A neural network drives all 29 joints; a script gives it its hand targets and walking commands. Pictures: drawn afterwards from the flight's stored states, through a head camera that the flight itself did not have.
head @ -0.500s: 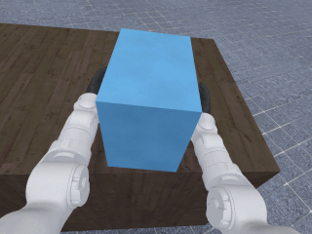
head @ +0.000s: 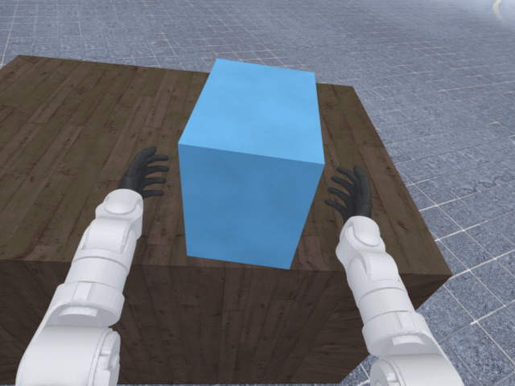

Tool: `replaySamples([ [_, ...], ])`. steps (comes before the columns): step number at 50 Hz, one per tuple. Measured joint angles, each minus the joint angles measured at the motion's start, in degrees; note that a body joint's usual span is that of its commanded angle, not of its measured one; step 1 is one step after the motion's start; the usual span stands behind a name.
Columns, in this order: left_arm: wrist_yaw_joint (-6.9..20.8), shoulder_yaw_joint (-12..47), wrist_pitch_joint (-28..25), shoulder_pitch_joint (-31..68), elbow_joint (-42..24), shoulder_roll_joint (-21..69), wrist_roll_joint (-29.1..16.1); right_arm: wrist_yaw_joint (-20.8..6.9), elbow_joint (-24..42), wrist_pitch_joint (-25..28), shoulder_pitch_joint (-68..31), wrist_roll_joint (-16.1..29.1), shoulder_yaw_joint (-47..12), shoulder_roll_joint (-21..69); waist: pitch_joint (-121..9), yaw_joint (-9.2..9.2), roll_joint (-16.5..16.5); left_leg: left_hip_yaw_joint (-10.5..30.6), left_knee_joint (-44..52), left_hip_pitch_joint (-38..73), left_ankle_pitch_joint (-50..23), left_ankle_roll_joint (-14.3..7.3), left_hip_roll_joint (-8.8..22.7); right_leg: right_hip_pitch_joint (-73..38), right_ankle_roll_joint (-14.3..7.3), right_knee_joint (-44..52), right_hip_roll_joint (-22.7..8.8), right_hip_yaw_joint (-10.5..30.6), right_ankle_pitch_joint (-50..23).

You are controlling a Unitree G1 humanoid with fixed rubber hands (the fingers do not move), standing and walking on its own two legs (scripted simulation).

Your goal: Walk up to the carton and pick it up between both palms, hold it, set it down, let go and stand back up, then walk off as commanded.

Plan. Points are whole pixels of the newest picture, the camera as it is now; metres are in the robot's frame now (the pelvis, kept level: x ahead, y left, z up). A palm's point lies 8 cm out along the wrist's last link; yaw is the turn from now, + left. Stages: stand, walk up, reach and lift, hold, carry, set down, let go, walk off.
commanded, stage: set down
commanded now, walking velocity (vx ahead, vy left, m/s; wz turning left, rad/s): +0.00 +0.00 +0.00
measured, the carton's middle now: (252, 161) +0.49 -0.03 +0.10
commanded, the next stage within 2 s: none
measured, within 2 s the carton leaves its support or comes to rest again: neither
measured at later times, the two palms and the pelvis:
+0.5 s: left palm (114, 209) +0.37 +0.18 +0.11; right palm (356, 228) +0.32 -0.18 +0.11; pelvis -0.01 +0.00 +0.00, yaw +0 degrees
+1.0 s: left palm (79, 262) +0.29 +0.22 +0.10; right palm (375, 264) +0.26 -0.19 +0.11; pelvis +0.01 +0.00 +0.00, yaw +0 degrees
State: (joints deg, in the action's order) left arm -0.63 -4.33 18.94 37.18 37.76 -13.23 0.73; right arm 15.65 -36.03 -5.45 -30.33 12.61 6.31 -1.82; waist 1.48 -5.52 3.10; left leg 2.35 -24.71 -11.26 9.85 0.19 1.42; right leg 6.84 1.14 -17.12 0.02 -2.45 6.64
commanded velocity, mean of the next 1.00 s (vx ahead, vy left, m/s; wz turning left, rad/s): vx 0.00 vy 0.00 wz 0.00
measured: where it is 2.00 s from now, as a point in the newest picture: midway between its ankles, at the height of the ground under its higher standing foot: outside the picture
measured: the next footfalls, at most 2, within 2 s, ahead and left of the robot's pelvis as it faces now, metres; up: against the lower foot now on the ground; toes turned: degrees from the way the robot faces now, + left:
none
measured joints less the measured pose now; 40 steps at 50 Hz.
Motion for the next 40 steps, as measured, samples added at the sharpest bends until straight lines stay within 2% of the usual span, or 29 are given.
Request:
replaySamples([
  [4, -0.41, 3.69, -2.68, 0.11, 0.30, -0.73, -3.12, -0.16, 0.71, -2.94, -0.40, 0.00, -0.01, -0.05, -0.05, -0.09, -0.12, -0.01, 0.03, 0.00, -0.83, 0.00, 0.18, 0.03, -0.15, 0.00, 0.18, 0.01, -0.85],
  [7, -0.76, 5.65, -3.85, 1.38, 3.40, -0.74, -4.63, -0.37, 0.71, -4.97, -1.42, -0.17, -0.01, -0.05, -0.07, -0.01, -0.12, -0.01, 0.00, 0.00, -1.17, 0.00, 0.18, 0.10, -0.15, -0.23, 0.18, 0.01, -0.95],
  [11, -0.98, 6.18, -4.08, 1.55, 5.47, -0.71, -4.94, -0.40, 0.91, -5.97, -2.14, -0.42, 0.00, -0.05, -0.08, 0.25, -0.12, -0.01, -0.24, 0.01, -1.39, 0.00, 0.18, 0.09, -0.27, -0.52, 0.18, 0.01, -0.95],
  [19, -1.53, 5.85, -3.98, 1.22, 5.50, -1.49, -5.12, -0.38, 2.74, -7.05, -0.44, -0.45, 0.00, -0.06, -0.11, 2.23, -0.12, -0.01, -0.52, 0.00, -1.18, 0.00, 0.18, 0.10, -0.33, -0.77, 0.18, 0.01, -0.95],
  [26, 0.70, 3.48, 0.53, -6.34, -7.80, -2.29, -5.14, 0.15, 12.72, -7.72, 8.49, -0.42, -0.04, -0.06, -0.10, 2.93, -0.12, -0.01, -0.51, 0.02, -0.46, 0.00, 0.18, 0.09, -0.33, -0.77, 0.18, 0.01, -0.40],
  [32, 2.48, 1.47, 7.22, -15.55, -21.47, -2.28, -5.13, 0.20, 26.25, -9.81, 19.11, 1.03, -0.49, -0.06, -0.10, 3.53, -0.12, -0.01, -0.41, 0.07, 0.08, 0.01, 0.18, 0.09, -0.33, -0.77, 0.18, 0.01, 0.20],
  [40, 3.25, 1.16, 9.58, -25.19, -35.07, -2.33, -5.39, -0.25, 38.86, -13.58, 26.46, 1.48, -1.46, -0.06, -0.11, 4.17, -0.12, -0.01, -0.34, 0.09, 0.39, 0.04, 0.18, 0.10, -0.33, -0.77, 0.17, 0.01, 0.56],
])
